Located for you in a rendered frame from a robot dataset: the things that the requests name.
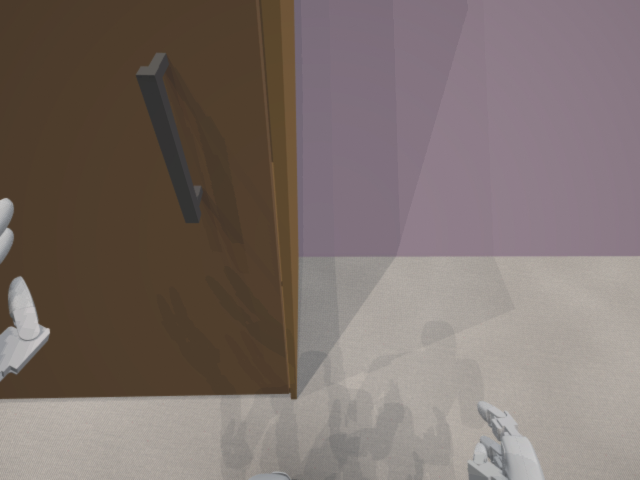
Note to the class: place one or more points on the left robot hand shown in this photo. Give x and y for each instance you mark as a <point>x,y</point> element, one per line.
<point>18,346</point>

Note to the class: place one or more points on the handle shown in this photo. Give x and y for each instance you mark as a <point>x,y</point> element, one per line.
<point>150,80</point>

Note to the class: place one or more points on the right robot hand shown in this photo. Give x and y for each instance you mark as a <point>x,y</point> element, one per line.
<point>514,459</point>

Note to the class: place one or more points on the wardrobe door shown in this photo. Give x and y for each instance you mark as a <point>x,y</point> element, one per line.
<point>139,302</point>

